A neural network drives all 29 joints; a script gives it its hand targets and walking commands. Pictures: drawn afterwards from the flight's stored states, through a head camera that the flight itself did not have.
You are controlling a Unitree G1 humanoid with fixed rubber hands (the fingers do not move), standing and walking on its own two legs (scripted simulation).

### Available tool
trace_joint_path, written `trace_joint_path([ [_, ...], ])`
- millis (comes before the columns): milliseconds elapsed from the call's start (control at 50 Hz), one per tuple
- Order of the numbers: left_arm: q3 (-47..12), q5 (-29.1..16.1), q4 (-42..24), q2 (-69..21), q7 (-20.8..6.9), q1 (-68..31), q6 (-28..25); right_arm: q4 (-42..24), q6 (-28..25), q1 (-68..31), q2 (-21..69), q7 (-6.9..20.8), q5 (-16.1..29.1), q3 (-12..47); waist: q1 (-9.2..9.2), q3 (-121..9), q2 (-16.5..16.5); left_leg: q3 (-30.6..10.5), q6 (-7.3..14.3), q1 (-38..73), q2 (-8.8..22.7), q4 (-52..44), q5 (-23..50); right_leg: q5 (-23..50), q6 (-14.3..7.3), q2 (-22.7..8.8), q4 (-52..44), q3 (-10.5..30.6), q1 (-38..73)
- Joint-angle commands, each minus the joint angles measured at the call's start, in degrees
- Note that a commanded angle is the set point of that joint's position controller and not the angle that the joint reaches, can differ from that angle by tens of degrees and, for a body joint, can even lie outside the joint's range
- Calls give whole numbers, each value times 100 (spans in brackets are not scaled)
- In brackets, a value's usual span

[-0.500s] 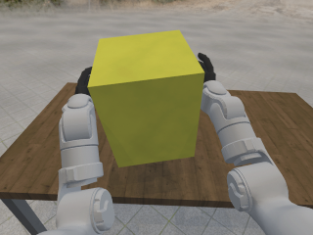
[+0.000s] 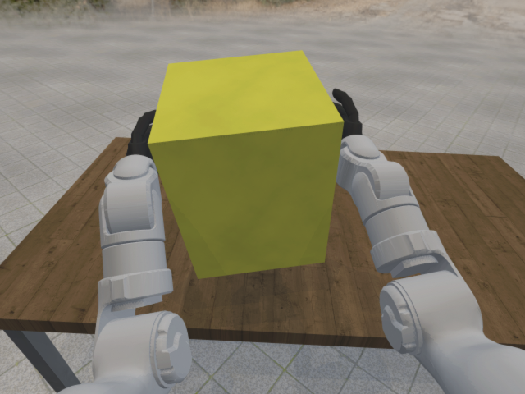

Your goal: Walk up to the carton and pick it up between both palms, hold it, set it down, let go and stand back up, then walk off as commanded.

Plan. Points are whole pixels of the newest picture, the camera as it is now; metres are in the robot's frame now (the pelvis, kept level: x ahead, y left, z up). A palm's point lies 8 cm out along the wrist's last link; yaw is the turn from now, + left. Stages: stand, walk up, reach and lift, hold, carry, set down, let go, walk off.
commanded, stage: hold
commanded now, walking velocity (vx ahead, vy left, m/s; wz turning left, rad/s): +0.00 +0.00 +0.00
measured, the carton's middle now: (249, 166) +0.38 +0.00 +0.22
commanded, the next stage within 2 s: none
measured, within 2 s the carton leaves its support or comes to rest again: neither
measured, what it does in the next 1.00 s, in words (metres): stands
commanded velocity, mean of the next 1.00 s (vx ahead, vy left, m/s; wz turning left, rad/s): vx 0.00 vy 0.00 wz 0.00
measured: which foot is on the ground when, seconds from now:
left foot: down 0.00-1.00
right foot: down 0.00-1.00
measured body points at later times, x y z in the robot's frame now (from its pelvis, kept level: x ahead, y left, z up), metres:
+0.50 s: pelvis +0.00 +0.00 +0.00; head -0.07 +0.03 +0.44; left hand +0.38 +0.15 +0.24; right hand +0.38 -0.14 +0.26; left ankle +0.03 +0.14 -0.75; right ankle +0.01 -0.13 -0.75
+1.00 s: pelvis +0.00 +0.00 +0.00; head -0.08 +0.03 +0.44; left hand +0.37 +0.15 +0.24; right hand +0.38 -0.14 +0.27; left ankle +0.03 +0.14 -0.75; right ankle +0.01 -0.13 -0.75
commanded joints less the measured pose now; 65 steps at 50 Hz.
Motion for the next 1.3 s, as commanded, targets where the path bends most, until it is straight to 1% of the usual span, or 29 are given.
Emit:
trace_joint_path([
  [0, -2561, -961, -482, -2955, -656, -4342, -429, -1287, -19, -4121, 3640, 638, 719, 1833, -38, -1708, 375, 497, 25, -99, -495, -356, 876, 788, 232, 504, -149, -180, 600],
  [80, -2557, -969, -502, -2938, -673, -4372, -443, -1377, -64, -4197, 3627, 635, 728, 1833, -43, -1772, 356, 527, 27, -79, -516, -347, 958, 852, 233, 496, -155, -169, 634],
  [100, -2691, -1013, -613, -2971, -666, -4374, -449, -1358, -45, -4032, 3567, 616, 717, 1771, -173, -1728, 465, 508, -15, -87, -523, -323, 963, 945, 250, 477, -148, -165, 622],
  [140, -2678, -1005, -664, -3033, -633, -4166, -417, -1543, -69, -4089, 3594, 621, 867, 1922, -21, -1934, 555, 493, -32, 17, -520, -230, 1292, 1139, 230, 522, -90, -181, 724],
  [220, -2797, -1040, -936, -2956, -675, -4216, -373, -1553, 24, -3850, 3538, 533, 856, 2012, -210, -1769, 481, 487, -84, 71, -523, -192, 1389, 1366, 276, 507, -100, -198, 779],
  [260, -2644, -918, -810, -2875, -698, -4050, -322, -1521, 67, -3759, 3490, 528, 817, 1957, -200, -1607, 435, 493, -26, 35, -537, -233, 1265, 1280, 277, 483, -143, -177, 708],
  [280, -2511, -873, -758, -2834, -714, -4050, -311, -1550, 61, -3835, 3492, 538, 817, 1967, -83, -1579, 346, 509, 7, 10, -533, -262, 1197, 1167, 294, 470, -149, -173, 734],
  [360, -2737, -986, -1036, -2886, -666, -4166, -320, -1799, 35, -3942, 3581, 561, 891, 2057, -65, -1731, 446, 508, -29, 6, -530, -213, 1340, 1261, 271, 497, -91, -167, 765],
  [380, -2592, -929, -732, -2859, -682, -4014, -277, -1787, 56, -4071, 3556, 566, 881, 2080, 0, -1612, 362, 492, -9, -18, -532, -267, 1198, 1106, 259, 497, -137, -173, 724],
  [420, -2618, -917, -780, -2846, -707, -4214, -295, -1574, 83, -3981, 3571, 592, 794, 1975, -76, -1548, 323, 506, 5, -70, -490, -337, 944, 850, 230, 510, -172, -164, 685],
  [440, -2572, -893, -709, -2905, -703, -4042, -273, -1613, 51, -4014, 3504, 598, 778, 1908, -15, -1468, 333, 512, 11, -159, -470, -379, 884, 741, 220, 511, -168, -173, 615],
  [460, -2658, -953, -670, -2973, -715, -4123, -276, -1570, 47, -4004, 3500, 597, 719, 1867, -124, -1535, 358, 504, -13, -74, -457, -362, 921, 764, 198, 502, -166, -168, 603],
  [500, -2686, -971, -805, -2950, -695, -4217, -309, -1516, 52, -3940, 3507, 618, 765, 1874, -114, -1585, 458, 487, -29, -107, -466, -340, 976, 832, 207, 504, -126, -185, 659],
  [540, -2609, -965, -664, -2956, -692, -4166, -317, -1557, 33, -4038, 3552, 618, 757, 1888, -56, -1653, 340, 519, 9, -97, -493, -347, 996, 882, 222, 496, -148, -171, 634],
  [600, -2809, -1043, -752, -2996, -696, -4189, -331, -1571, 37, -3992, 3512, 588, 780, 1892, -191, -1691, 469, 475, -78, 34, -479, -268, 1224, 1074, 205, 516, -136, -186, 647],
  [660, -2521, -907, -583, -2899, -714, -3976, -269, -1478, 60, -3902, 3467, 590, 756, 1875, -62, -1584, 361, 528, -9, -44, -489, -334, 1079, 973, 244, 483, -173, -162, 653],
  [700, -2666, -1000, -741, -2940, -754, -4073, -313, -1693, 26, -3944, 3501, 560, 781, 1931, -173, -1818, 377, 497, -26, 66, -497, -290, 1215, 1239, 232, 491, -147, -149, 766],
  [760, -2561, -944, -855, -2881, -706, -4188, -356, -1660, 27, -4003, 3643, 576, 846, 2060, 4, -1848, 358, 518, 2, 86, -509, -283, 1301, 1199, 266, 498, -112, -185, 719],
  [840, -2635, -990, -797, -2894, -733, -4173, -325, -1657, 50, -3891, 3570, 526, 787, 1965, -149, -1692, 349, 507, -15, 78, -512, -270, 1182, 1135, 249, 495, -162, -172, 707],
  [920, -2624, -945, -684, -2892, -711, -4217, -303, -1698, 14, -4152, 3559, 583, 787, 1916, -42, -1547, 437, 516, 22, -116, -500, -351, 910, 807, 238, 471, -170, -164, 572],
  [980, -2618, -962, -627, -2926, -735, -4114, -299, -1691, 21, -4025, 3553, 584, 714, 1854, -128, -1629, 379, 496, 21, -94, -482, -378, 840, 801, 245, 478, -174, -172, 636],
  [1000, -2518, -904, -554, -2833, -742, -4202, -324, -1362, 53, -4003, 3495, 581, 660, 1763, -162, -1461, 332, 509, 48, -173, -485, -386, 677, 721, 232, 458, -188, -165, 566],
  [1040, -2557, -931, -622, -2858, -714, -4241, -334, -1516, 32, -4042, 3556, 607, 746, 1862, -68, -1625, 394, 521, 56, -103, -494, -371, 818, 800, 256, 453, -151, -154, 604],
  [1060, -2410, -892, -323, -2821, -728, -4217, -305, -1459, 30, -4241, 3582, 610, 722, 1868, -14, -1480, 278, 538, 77, -167, -484, -390, 701, 685, 249, 445, -191, -146, 548],
  [1120, -2584, -992, -511, -2931, -719, -4311, -360, -1499, 10, -4128, 3582, 599, 689, 1829, -117, -1685, 351, 523, 39, -114, -508, -357, 800, 853, 250, 452, -170, -161, 559],
  [1140, -2517, -933, -456, -2936, -708, -4224, -352, -1433, 2, -4102, 3589, 595, 739, 1832, -43, -1665, 404, 525, 39, -92, -498, -372, 873, 831, 241, 474, -152, -183, 569],
  [1220, -2538, -991, -551, -2924, -722, -4218, -362, -1577, 15, -4149, 3606, 588, 769, 1932, -67, -1817, 302, 506, 69, -51, -508, -332, 950, 947, 259, 481, -164, -166, 649],
  [1260, -2719, -1056, -639, -2959, -730, -4399, -408, -1433, 9, -4005, 3581, 550, 682, 1806, -280, -1803, 336, 505, 6, 55, -524, -276, 997, 1049, 285, 468, -161, -178, 613],
  [1280, -2638, -1020, -570, -2912, -711, -4287, -388, -1496, 9, -4068, 3608, 565, 759, 1854, -115, -1729, 341, 517, 12, -72, -503, -300, 1017, 1015, 285, 471, -145, -155, 617],
])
